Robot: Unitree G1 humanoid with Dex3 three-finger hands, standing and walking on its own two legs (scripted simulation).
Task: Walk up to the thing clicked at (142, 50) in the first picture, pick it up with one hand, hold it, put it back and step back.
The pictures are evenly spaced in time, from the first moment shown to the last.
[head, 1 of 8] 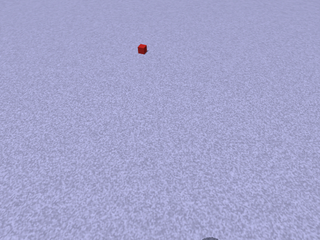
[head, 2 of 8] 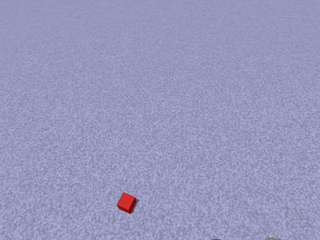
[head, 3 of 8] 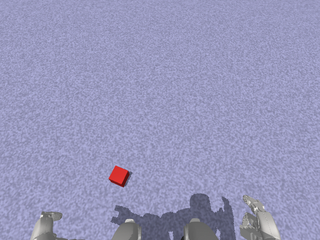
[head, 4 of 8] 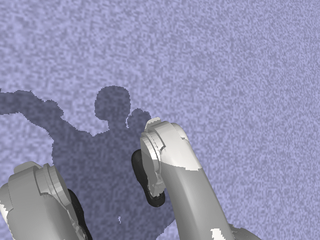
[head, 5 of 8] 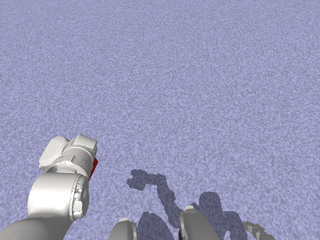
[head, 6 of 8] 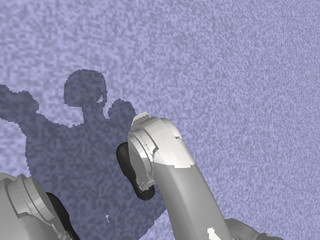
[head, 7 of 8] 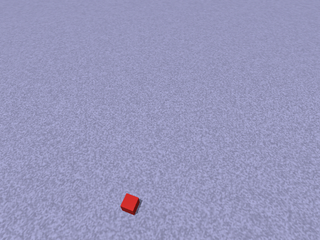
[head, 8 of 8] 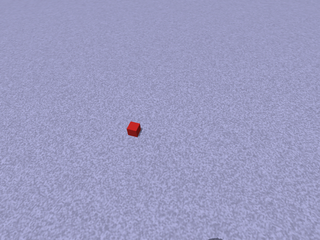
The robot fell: no
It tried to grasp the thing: yes
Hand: left
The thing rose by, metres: 0.67
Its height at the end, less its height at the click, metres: +0.00
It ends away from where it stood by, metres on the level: 0.02
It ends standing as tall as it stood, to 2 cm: yes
